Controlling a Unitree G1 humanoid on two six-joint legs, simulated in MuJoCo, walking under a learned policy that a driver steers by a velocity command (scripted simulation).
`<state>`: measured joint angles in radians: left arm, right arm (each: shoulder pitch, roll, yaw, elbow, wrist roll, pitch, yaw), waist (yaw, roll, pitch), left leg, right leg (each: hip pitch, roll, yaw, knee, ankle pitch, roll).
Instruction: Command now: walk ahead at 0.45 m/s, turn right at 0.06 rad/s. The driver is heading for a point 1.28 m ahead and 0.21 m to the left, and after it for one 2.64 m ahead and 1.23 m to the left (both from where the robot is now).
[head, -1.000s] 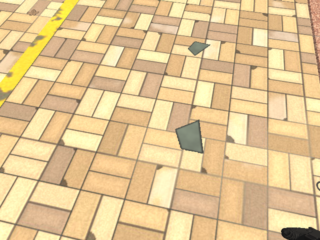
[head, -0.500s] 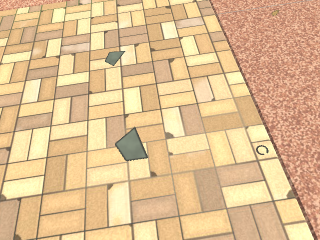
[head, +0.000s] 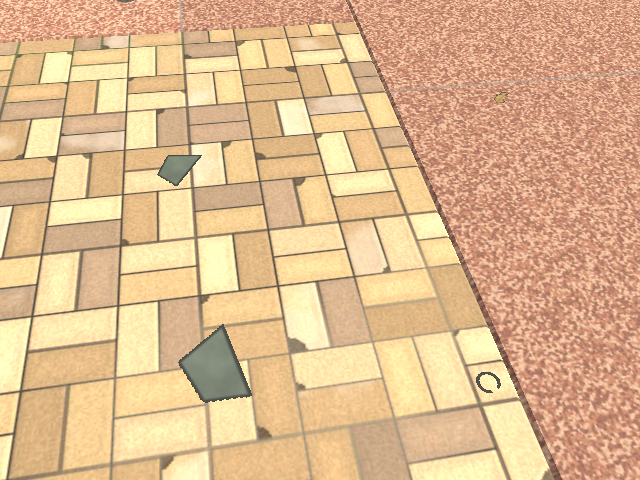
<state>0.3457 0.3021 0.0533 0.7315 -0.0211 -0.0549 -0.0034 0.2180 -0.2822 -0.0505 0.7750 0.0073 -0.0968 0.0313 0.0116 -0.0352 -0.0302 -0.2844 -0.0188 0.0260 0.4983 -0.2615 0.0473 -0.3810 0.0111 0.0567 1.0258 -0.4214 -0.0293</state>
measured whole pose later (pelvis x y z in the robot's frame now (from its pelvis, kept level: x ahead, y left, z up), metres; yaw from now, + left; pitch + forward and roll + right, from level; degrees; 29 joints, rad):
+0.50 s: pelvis +0.27 -0.04 -0.01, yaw +1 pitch +2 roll +0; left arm 0.15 0.27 0.04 0.68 0.00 -0.08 -0.03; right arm 0.34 -0.30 -0.03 0.82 0.02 -0.07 0.01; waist -0.02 0.02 0.04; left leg -0.36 0.04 -0.04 1.17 -0.40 0.03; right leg -0.39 0.04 -0.05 0.51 -0.15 -0.06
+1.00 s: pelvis +0.56 +0.02 -0.01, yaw +1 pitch +2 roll -1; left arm 0.33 0.30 0.05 0.85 -0.02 -0.07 -0.01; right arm 0.15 -0.28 -0.04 0.73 0.00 -0.08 0.03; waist 0.02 -0.01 0.03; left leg -0.41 -0.01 0.04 0.55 -0.17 0.06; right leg -0.32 -0.01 0.04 1.11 -0.44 -0.02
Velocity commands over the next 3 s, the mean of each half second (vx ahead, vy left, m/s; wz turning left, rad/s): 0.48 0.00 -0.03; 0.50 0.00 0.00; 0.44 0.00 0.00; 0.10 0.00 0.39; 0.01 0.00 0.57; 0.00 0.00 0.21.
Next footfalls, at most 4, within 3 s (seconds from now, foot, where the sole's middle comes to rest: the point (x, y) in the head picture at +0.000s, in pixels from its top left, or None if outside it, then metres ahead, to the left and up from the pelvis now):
0.38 right None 0.38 -0.13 -0.77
0.90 left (273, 408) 0.67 0.11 -0.77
1.42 right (372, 299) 0.98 -0.12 -0.77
1.92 left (274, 304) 0.95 0.13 -0.77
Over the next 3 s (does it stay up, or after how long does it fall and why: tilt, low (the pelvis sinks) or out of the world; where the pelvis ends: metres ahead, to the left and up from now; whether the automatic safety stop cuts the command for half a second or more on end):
stays up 0.93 0.04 0.00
